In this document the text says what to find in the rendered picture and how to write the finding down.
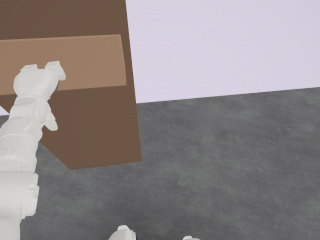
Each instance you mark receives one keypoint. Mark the cabinet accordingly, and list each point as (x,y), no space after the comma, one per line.
(95,126)

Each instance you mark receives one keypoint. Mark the left robot forearm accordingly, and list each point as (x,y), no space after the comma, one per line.
(20,134)

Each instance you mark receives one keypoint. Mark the robot left shin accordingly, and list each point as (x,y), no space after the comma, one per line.
(122,227)

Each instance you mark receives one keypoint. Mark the left robot thigh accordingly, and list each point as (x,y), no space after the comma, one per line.
(123,234)

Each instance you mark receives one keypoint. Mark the robot left hand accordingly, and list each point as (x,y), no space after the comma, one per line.
(41,82)

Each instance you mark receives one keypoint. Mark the robot left upper arm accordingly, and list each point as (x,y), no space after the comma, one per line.
(18,199)

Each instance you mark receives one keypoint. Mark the drawer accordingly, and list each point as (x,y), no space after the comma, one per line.
(88,61)

